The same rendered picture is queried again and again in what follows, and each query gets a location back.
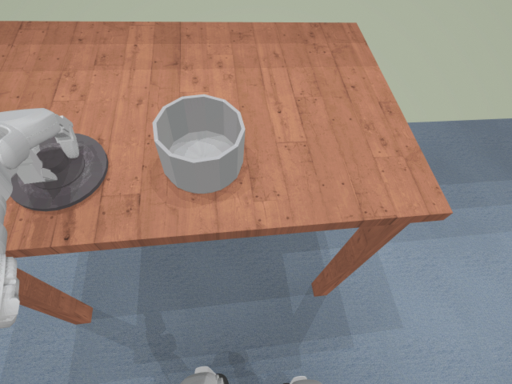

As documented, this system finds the robot left hand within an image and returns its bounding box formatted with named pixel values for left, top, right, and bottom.
left=0, top=108, right=79, bottom=184

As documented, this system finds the left robot forearm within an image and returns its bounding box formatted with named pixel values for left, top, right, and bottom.
left=0, top=122, right=30, bottom=254

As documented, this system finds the pot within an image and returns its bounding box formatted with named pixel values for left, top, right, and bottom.
left=153, top=94, right=246, bottom=194

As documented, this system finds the left robot upper arm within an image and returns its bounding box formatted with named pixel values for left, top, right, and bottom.
left=0, top=253, right=20, bottom=329

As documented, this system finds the lid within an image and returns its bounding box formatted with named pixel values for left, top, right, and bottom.
left=11, top=134, right=108, bottom=211

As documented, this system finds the table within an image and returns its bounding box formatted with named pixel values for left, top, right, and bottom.
left=0, top=21, right=453, bottom=325

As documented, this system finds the knob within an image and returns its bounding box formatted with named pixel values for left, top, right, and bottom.
left=37, top=147, right=69, bottom=174

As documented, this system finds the left robot shin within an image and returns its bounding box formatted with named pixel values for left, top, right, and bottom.
left=194, top=366, right=216, bottom=375

